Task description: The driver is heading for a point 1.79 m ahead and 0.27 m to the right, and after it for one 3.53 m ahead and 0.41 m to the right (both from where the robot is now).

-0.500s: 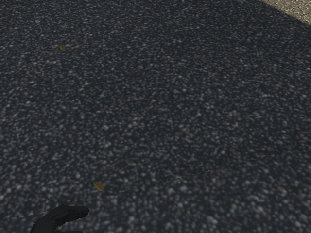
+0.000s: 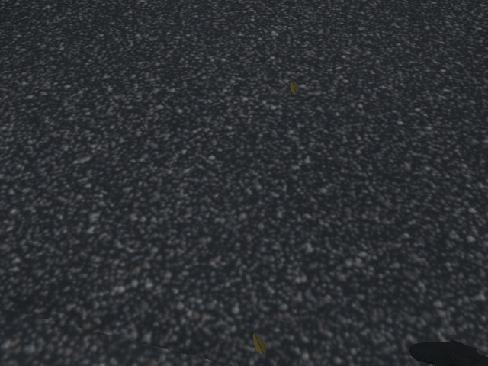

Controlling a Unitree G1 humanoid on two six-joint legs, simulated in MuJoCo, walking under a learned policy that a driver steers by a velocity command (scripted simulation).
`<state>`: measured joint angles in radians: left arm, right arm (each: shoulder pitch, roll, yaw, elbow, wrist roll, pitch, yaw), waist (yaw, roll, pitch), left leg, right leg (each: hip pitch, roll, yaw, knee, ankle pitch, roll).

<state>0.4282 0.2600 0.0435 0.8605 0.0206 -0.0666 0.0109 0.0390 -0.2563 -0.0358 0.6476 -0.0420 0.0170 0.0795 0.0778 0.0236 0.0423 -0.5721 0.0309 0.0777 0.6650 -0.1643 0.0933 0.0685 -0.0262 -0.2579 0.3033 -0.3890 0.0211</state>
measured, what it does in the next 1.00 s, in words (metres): goes down, turning right: left foot, then right foot 0.10 m lower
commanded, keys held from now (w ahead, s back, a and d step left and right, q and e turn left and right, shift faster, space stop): w+q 0.12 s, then w+e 0.88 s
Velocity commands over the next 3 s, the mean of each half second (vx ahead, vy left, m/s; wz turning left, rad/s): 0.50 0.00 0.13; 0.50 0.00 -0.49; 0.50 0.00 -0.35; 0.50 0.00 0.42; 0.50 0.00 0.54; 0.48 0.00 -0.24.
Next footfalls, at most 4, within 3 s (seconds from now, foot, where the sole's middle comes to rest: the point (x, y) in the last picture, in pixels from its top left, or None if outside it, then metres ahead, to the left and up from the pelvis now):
0.04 left None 0.18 0.09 -0.77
0.74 right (300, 325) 0.61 -0.08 -0.87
1.20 left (277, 235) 0.91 -0.01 -0.87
1.64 right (360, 224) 0.98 -0.29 -0.87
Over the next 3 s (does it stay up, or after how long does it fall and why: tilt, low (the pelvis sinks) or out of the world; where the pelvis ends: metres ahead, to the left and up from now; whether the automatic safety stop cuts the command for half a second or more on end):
stays up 1.60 -0.24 -0.08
